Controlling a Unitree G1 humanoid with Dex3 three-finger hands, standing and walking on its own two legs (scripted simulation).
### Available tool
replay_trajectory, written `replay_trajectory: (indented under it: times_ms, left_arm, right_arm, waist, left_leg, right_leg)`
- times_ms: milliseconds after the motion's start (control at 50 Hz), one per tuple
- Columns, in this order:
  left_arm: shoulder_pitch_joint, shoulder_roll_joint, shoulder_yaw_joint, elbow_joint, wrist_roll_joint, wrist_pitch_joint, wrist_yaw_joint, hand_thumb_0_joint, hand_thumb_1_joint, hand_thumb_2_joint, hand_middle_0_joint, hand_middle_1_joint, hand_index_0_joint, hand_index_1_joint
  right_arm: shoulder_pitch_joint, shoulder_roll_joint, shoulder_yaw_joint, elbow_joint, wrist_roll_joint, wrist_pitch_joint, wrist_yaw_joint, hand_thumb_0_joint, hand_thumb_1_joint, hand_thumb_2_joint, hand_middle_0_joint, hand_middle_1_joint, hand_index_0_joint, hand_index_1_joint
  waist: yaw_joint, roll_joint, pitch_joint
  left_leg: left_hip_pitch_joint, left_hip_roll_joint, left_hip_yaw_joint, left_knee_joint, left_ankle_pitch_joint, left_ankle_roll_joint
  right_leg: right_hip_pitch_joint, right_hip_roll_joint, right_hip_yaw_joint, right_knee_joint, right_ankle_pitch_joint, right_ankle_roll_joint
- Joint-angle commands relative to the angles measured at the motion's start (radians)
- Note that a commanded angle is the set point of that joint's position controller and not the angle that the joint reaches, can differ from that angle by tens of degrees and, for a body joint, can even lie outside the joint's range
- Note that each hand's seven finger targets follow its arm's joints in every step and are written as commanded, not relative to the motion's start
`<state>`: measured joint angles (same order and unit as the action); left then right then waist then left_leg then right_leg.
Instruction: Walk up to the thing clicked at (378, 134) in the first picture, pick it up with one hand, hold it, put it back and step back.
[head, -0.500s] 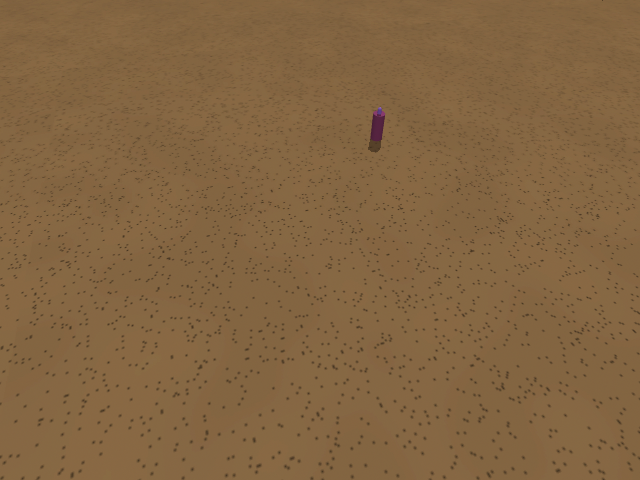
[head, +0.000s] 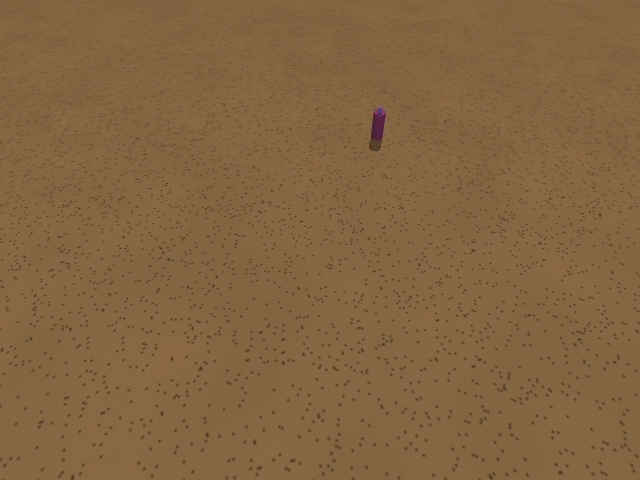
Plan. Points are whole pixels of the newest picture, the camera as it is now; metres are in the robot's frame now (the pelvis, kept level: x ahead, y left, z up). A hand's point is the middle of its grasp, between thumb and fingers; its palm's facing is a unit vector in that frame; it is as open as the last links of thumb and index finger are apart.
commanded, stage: stand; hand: left
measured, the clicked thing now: (378, 122) +2.01 -0.31 -0.69
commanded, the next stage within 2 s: walk up in 0.62 s
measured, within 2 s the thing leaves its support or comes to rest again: neither
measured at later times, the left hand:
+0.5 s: hand out of the picture +0.07 +0.25 -0.16, palm faces -0.03 -0.94 -0.34, open 7.4 cm
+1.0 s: hand (184, 451) +0.22 +0.20 -0.14, palm faces -0.11 -0.88 -0.45, open 7.4 cm
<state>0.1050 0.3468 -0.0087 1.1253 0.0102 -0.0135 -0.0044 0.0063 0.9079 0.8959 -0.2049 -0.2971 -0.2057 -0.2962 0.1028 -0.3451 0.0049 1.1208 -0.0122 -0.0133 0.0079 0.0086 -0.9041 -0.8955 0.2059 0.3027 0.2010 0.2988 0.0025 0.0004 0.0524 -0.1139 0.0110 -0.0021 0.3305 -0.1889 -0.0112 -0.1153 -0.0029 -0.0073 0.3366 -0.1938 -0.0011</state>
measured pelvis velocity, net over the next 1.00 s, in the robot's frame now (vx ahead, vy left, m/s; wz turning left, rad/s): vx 0.10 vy -0.10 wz -0.14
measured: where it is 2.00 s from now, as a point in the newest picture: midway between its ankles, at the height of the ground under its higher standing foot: (398, 367)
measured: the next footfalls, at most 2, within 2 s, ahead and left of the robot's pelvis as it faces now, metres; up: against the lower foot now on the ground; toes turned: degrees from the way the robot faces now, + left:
right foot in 0.96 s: +0.18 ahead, -0.24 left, +0.00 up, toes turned -14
left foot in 1.44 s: +0.54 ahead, -0.06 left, +0.00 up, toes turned -7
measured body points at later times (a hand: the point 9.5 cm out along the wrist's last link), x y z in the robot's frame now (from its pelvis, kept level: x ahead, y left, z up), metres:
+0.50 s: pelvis +0.00 +0.00 +0.00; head +0.01 +0.00 +0.45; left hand +0.08 +0.30 -0.13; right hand +0.08 -0.30 -0.13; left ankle -0.01 +0.13 -0.75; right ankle -0.01 -0.12 -0.75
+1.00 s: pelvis +0.10 -0.10 -0.04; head +0.07 -0.12 +0.41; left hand +0.23 +0.25 -0.11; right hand +0.11 -0.46 -0.16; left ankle -0.01 +0.12 -0.74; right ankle +0.15 -0.23 -0.75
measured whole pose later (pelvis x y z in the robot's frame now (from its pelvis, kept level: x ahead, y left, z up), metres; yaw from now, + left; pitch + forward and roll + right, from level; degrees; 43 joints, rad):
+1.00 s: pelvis +0.10 -0.10 -0.04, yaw -8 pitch -2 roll +0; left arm 0.21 0.47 0.11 1.00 0.04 -0.03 -0.12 0.01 0.91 0.90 -0.20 -0.30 -0.20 -0.30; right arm 0.25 -0.50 -0.11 1.03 -0.06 -0.04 0.05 0.01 -0.90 -0.90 0.21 0.30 0.20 0.30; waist 0.00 0.07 -0.02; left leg -0.04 0.19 0.08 0.66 -0.52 0.02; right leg -0.40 -0.07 -0.07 0.72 -0.27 0.00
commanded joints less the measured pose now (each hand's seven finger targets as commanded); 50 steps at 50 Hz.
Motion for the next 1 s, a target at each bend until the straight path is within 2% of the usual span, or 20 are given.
replay_trajectory:
  times_ms: [0, 140, 400, 580, 600, 620, 640, 660, 680, 700, 720, 780, 800, 840, 880, 900, 920, 940, 960, 980]
  left_arm:
    - [-0.040, 0.215, 0.045, -0.059, -0.004, -0.018, 0.015, 0.000, 0.900, 0.900, -0.200, -0.300, -0.200, -0.300]
    - [-0.034, 0.209, 0.045, -0.057, -0.004, -0.020, 0.015, 0.000, 0.900, 0.900, -0.200, -0.300, -0.200, -0.300]
    - [-0.033, 0.212, 0.049, -0.054, -0.002, -0.017, 0.014, 0.000, 0.900, 0.900, -0.200, -0.300, -0.200, -0.300]
    - [-0.027, 0.214, 0.048, -0.054, -0.002, -0.019, 0.014, 0.000, 0.900, 0.900, -0.200, -0.300, -0.200, -0.300]
    - [0.009, 0.329, 0.129, -0.145, 0.023, -0.028, -0.030, 0.000, 0.900, 0.900, -0.200, -0.300, -0.200, -0.300]
    - [-0.074, 0.300, 0.125, -0.157, 0.028, -0.019, -0.051, 0.000, 0.900, 0.900, -0.200, -0.300, -0.200, -0.300]
    - [-0.150, 0.260, 0.119, -0.191, 0.026, -0.012, -0.063, 0.000, 0.900, 0.900, -0.200, -0.300, -0.200, -0.300]
    - [-0.194, 0.256, 0.119, -0.223, 0.039, -0.013, -0.070, 0.000, 0.900, 0.900, -0.200, -0.300, -0.200, -0.300]
    - [-0.188, 0.265, 0.118, -0.233, 0.036, -0.021, -0.072, 0.000, 0.900, 0.900, -0.200, -0.300, -0.200, -0.300]
    - [-0.174, 0.274, 0.124, -0.234, 0.033, -0.029, -0.081, 0.000, 0.900, 0.900, -0.200, -0.300, -0.200, -0.300]
    - [-0.122, 0.282, 0.125, -0.221, 0.025, -0.034, -0.090, 0.000, 0.900, 0.900, -0.200, -0.300, -0.200, -0.300]
    - [0.012, 0.269, 0.133, -0.202, 0.016, -0.019, -0.123, 0.000, 0.900, 0.900, -0.200, -0.300, -0.200, -0.300]
    - [0.033, 0.265, 0.134, -0.202, 0.015, -0.014, -0.128, 0.000, 0.900, 0.900, -0.200, -0.300, -0.200, -0.300]
    - [0.001, 0.267, 0.142, -0.214, 0.016, -0.013, -0.132, 0.000, 0.900, 0.900, -0.200, -0.300, -0.200, -0.300]
    - [0.026, 0.275, 0.148, -0.206, 0.017, -0.017, -0.128, 0.000, 0.900, 0.900, -0.200, -0.300, -0.200, -0.300]
    - [0.067, 0.275, 0.149, -0.192, 0.020, -0.020, -0.123, 0.000, 0.900, 0.900, -0.200, -0.300, -0.200, -0.300]
    - [0.146, 0.282, 0.156, -0.166, 0.023, -0.027, -0.113, 0.000, 0.900, 0.900, -0.200, -0.300, -0.200, -0.300]
    - [0.277, 0.326, 0.177, -0.123, 0.028, -0.040, -0.095, 0.000, 0.900, 0.900, -0.200, -0.300, -0.200, -0.300]
    - [0.422, 0.411, 0.208, -0.099, 0.032, -0.052, -0.070, 0.000, 0.900, 0.900, -0.200, -0.300, -0.200, -0.300]
    - [0.369, 0.479, 0.207, -0.147, 0.025, -0.065, -0.063, 0.000, 0.900, 0.900, -0.200, -0.300, -0.200, -0.300]
  right_arm:
    - [-0.035, -0.206, -0.041, -0.055, 0.004, -0.018, -0.019, 0.000, -0.900, -0.900, 0.200, 0.300, 0.200, 0.300]
    - [-0.036, -0.209, -0.040, -0.055, 0.007, -0.020, -0.019, 0.000, -0.900, -0.900, 0.200, 0.300, 0.200, 0.300]
    - [-0.032, -0.209, -0.039, -0.057, 0.004, -0.019, -0.019, 0.000, -0.900, -0.900, 0.200, 0.300, 0.200, 0.300]
    - [-0.025, -0.212, -0.040, -0.056, 0.005, -0.019, -0.020, 0.000, -0.900, -0.900, 0.200, 0.300, 0.200, 0.300]
    - [0.060, -0.338, -0.123, -0.128, -0.025, -0.054, 0.000, 0.000, -0.900, -0.900, 0.200, 0.300, 0.200, 0.300]
    - [0.088, -0.353, -0.141, -0.106, -0.034, -0.060, 0.010, 0.000, -0.900, -0.900, 0.200, 0.300, 0.200, 0.300]
    - [0.132, -0.381, -0.157, -0.103, -0.037, -0.065, 0.009, 0.000, -0.900, -0.900, 0.200, 0.300, 0.200, 0.300]
    - [0.149, -0.401, -0.169, -0.118, -0.031, -0.071, 0.011, 0.000, -0.900, -0.900, 0.200, 0.300, 0.200, 0.300]
    - [0.119, -0.402, -0.169, -0.136, -0.031, -0.080, 0.011, 0.000, -0.900, -0.900, 0.200, 0.300, 0.200, 0.300]
    - [0.098, -0.390, -0.171, -0.150, -0.028, -0.086, 0.008, 0.000, -0.900, -0.900, 0.200, 0.300, 0.200, 0.300]
    - [0.079, -0.362, -0.165, -0.162, -0.029, -0.092, 0.009, 0.000, -0.900, -0.900, 0.200, 0.300, 0.200, 0.300]
    - [-0.037, -0.361, -0.166, -0.211, -0.040, -0.097, 0.021, 0.000, -0.900, -0.900, 0.200, 0.300, 0.200, 0.300]
    - [-0.075, -0.363, -0.169, -0.222, -0.043, -0.099, 0.025, 0.000, -0.900, -0.900, 0.200, 0.300, 0.200, 0.300]
    - [-0.050, -0.361, -0.167, -0.222, -0.045, -0.096, 0.032, 0.000, -0.900, -0.900, 0.200, 0.300, 0.200, 0.300]
    - [-0.060, -0.366, -0.166, -0.221, -0.042, -0.088, 0.035, 0.000, -0.900, -0.900, 0.200, 0.300, 0.200, 0.300]
    - [-0.069, -0.364, -0.163, -0.221, -0.037, -0.082, 0.035, 0.000, -0.900, -0.900, 0.200, 0.300, 0.200, 0.300]
    - [-0.076, -0.351, -0.156, -0.222, -0.038, -0.074, 0.035, 0.000, -0.900, -0.900, 0.200, 0.300, 0.200, 0.300]
    - [-0.056, -0.302, -0.140, -0.223, -0.041, -0.067, 0.036, 0.000, -0.900, -0.900, 0.200, 0.300, 0.200, 0.300]
    - [-0.029, -0.201, -0.102, -0.244, -0.037, -0.068, 0.042, 0.000, -0.900, -0.900, 0.200, 0.300, 0.200, 0.300]
    - [-0.013, -0.205, -0.092, -0.289, -0.010, -0.070, 0.046, 0.000, -0.900, -0.900, 0.200, 0.300, 0.200, 0.300]
  waist:
    - [-0.001, -0.001, -0.086]
    - [-0.001, 0.004, -0.087]
    - [0.000, 0.000, -0.070]
    - [0.001, -0.002, -0.088]
    - [-0.024, -0.028, -0.212]
    - [-0.067, 0.041, -0.108]
    - [-0.106, 0.167, -0.024]
    - [-0.123, 0.192, 0.026]
    - [-0.104, 0.117, 0.056]
    - [-0.080, 0.085, 0.051]
    - [-0.049, 0.067, 0.014]
    - [0.027, 0.159, -0.019]
    - [0.043, 0.185, -0.012]
    - [0.023, 0.176, 0.013]
    - [0.033, 0.161, 0.040]
    - [0.058, 0.133, 0.042]
    - [0.097, 0.061, 0.023]
    - [0.162, -0.126, -0.039]
    - [0.230, -0.424, -0.069]
    - [0.169, -0.444, -0.051]
  left_leg:
    - [0.021, 0.117, -0.080, -0.038, 0.168, 0.030]
    - [0.035, 0.118, -0.083, -0.042, 0.190, 0.029]
    - [0.023, 0.117, -0.086, -0.057, 0.150, 0.028]
    - [0.042, 0.119, -0.083, -0.048, 0.169, 0.034]
    - [0.130, 0.122, -0.088, 0.037, -0.396, 0.103]
    - [0.183, 0.160, -0.144, -0.006, -0.567, 0.131]
    - [0.227, 0.277, -0.298, -0.144, -0.710, 0.179]
    - [0.199, 0.429, -0.417, -0.234, -0.708, 0.248]
    - [0.148, 0.464, -0.441, -0.251, -0.617, 0.264]
    - [0.135, 0.464, -0.429, -0.255, -0.566, 0.259]
    - [0.171, 0.410, -0.356, -0.245, -0.514, 0.241]
    - [0.072, 0.313, -0.130, -0.223, -0.464, 0.197]
    - [0.007, 0.287, -0.069, -0.207, -0.441, 0.178]
    - [-0.106, 0.252, 0.006, -0.190, -0.446, 0.159]
    - [-0.193, 0.247, 0.038, -0.129, -0.479, 0.154]
    - [-0.235, 0.243, 0.064, -0.071, -0.506, 0.149]
    - [-0.266, 0.219, 0.101, 0.065, -0.481, 0.139]
    - [-0.358, 0.152, 0.146, 0.357, -0.381, 0.116]
    - [-0.540, 0.027, 0.176, 0.745, -0.426, 0.081]
    - [-0.680, -0.038, 0.074, 0.896, -0.401, 0.035]
  right_leg:
    - [0.023, -0.129, 0.095, -0.040, 0.181, -0.028]
    - [0.019, -0.126, 0.093, -0.042, 0.201, -0.023]
    - [0.014, -0.123, 0.089, -0.058, 0.150, -0.023]
    - [0.022, -0.130, 0.098, -0.055, 0.184, -0.026]
    - [-0.088, -0.077, 0.131, 0.049, -0.350, -0.061]
    - [-0.346, -0.060, 0.102, 0.144, -0.452, -0.056]
    - [-0.557, -0.021, 0.017, 0.354, -0.354, -0.031]
    - [-0.661, -0.056, 0.040, 0.512, -0.280, -0.025]
    - [-0.672, -0.092, 0.112, 0.554, -0.254, -0.026]
    - [-0.634, -0.126, 0.149, 0.557, -0.238, -0.029]
    - [-0.610, -0.133, 0.138, 0.555, -0.220, -0.023]
    - [-0.445, -0.127, 0.034, 0.489, -0.181, 0.000]
    - [-0.368, -0.131, 0.017, 0.446, -0.153, 0.003]
    - [-0.257, -0.118, -0.026, 0.369, -0.101, 0.008]
    - [-0.163, -0.097, -0.073, 0.342, -0.077, 0.007]
    - [-0.098, -0.085, -0.105, 0.311, -0.032, 0.001]
    - [-0.013, -0.057, -0.132, 0.262, -0.024, -0.005]
    - [0.150, -0.014, -0.109, 0.257, -0.101, -0.016]
    - [0.255, -0.103, 0.134, 0.075, -0.404, -0.055]
    - [0.195, -0.335, 0.673, -0.237, -0.692, -0.149]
